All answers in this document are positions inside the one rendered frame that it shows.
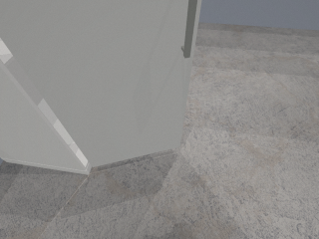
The fridge door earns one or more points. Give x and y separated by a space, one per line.
112 71

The handle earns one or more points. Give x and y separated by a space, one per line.
190 19

